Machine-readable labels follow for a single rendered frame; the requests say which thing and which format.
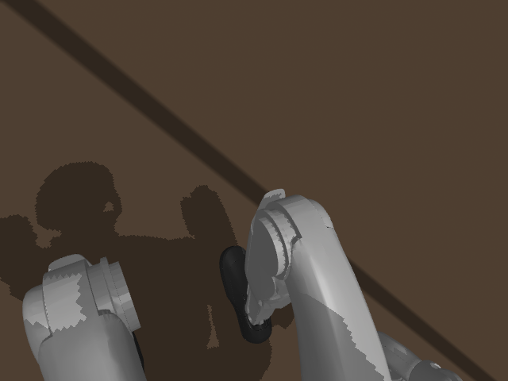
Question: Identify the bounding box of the right robot hand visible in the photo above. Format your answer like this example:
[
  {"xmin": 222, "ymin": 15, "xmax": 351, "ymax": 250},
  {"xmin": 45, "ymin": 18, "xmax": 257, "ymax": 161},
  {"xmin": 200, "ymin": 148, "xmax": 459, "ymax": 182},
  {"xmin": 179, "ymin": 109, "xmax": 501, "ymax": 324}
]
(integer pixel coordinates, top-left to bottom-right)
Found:
[{"xmin": 377, "ymin": 331, "xmax": 422, "ymax": 381}]

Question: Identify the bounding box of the right robot foot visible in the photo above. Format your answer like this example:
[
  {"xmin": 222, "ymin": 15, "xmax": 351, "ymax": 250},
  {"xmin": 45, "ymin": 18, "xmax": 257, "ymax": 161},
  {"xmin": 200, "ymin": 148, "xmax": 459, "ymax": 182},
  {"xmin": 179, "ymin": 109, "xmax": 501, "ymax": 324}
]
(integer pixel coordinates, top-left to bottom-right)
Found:
[{"xmin": 219, "ymin": 246, "xmax": 272, "ymax": 344}]

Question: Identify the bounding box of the right robot arm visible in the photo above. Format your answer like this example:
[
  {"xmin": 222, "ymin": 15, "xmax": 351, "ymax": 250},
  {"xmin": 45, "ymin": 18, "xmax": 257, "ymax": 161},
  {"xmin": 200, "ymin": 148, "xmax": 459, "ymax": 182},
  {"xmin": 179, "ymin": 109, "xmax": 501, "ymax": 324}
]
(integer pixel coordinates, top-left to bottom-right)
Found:
[{"xmin": 409, "ymin": 360, "xmax": 463, "ymax": 381}]

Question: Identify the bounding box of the left robot foot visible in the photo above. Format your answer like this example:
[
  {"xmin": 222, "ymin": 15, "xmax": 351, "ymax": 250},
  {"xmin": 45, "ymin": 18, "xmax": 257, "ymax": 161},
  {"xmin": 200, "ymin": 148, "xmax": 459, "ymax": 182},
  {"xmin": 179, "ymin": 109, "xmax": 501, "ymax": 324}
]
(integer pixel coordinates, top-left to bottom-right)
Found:
[{"xmin": 132, "ymin": 331, "xmax": 144, "ymax": 370}]

